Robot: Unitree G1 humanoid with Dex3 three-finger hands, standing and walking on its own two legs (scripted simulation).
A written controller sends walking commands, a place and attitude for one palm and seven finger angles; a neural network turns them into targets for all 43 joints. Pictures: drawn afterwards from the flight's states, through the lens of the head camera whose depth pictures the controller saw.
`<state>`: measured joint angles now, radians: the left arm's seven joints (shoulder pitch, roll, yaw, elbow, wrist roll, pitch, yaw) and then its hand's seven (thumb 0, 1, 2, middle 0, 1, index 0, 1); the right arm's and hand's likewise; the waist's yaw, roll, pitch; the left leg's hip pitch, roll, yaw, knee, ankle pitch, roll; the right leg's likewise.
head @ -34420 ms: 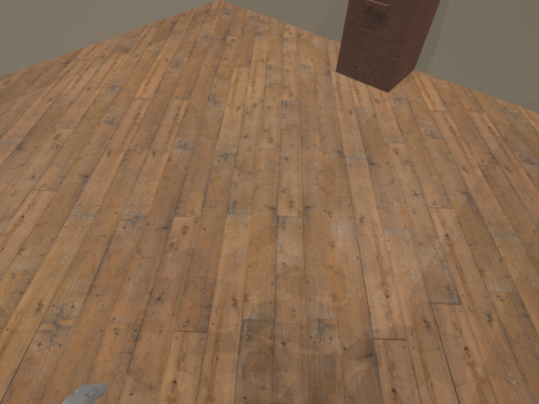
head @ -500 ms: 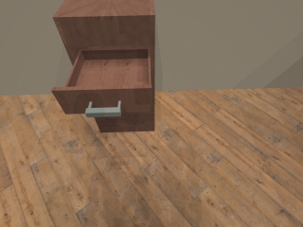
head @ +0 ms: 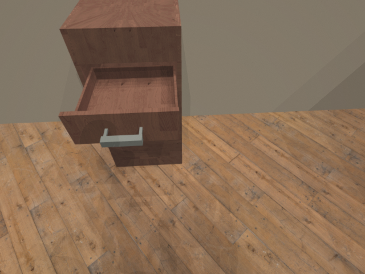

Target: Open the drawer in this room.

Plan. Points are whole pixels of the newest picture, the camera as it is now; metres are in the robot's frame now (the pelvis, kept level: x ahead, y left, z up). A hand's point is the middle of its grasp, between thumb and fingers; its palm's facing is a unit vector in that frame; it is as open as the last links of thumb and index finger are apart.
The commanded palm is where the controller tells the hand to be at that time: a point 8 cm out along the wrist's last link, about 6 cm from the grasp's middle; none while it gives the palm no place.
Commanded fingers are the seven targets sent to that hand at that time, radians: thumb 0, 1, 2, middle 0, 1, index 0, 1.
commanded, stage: look to check the result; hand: left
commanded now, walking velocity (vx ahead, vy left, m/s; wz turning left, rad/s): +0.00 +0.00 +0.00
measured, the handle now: (122, 135) +0.54 +0.23 -0.09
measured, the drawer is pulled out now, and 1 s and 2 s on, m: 0.30 0.30 0.30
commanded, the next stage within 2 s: stand and wait in 0.60 s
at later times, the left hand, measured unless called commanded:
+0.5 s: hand out of the picture +0.00 +0.16 -0.17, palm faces +0.04 -0.98 -0.19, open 7.4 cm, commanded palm none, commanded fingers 0.00 0.90 0.90 -0.20 -0.30 -0.20 -0.30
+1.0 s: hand out of the picture +0.02 +0.16 -0.17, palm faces +0.04 -0.98 -0.20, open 7.4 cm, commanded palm none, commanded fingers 0.00 0.90 0.90 -0.20 -0.30 -0.20 -0.30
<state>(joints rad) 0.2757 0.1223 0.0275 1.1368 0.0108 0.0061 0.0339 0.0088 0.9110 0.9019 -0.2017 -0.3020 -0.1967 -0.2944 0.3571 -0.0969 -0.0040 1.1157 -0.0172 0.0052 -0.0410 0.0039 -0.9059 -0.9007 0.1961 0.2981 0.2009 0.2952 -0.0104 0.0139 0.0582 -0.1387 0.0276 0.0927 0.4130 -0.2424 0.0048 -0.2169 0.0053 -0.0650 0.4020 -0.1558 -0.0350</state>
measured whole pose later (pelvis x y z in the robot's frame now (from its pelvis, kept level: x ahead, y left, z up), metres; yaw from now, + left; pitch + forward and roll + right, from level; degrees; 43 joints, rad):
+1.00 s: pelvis +0.02 -0.01 +0.00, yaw +0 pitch -2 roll +0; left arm 0.25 0.13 0.02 1.15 0.01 0.00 0.04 0.01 0.91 0.90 -0.20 -0.30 -0.20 -0.29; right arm 0.30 -0.12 -0.01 1.13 -0.01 0.01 -0.04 0.00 -0.91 -0.90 0.20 0.30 0.20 0.30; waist -0.01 0.02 0.08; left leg -0.09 0.04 0.09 0.37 -0.24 -0.02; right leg -0.18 0.03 -0.07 0.37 -0.17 -0.05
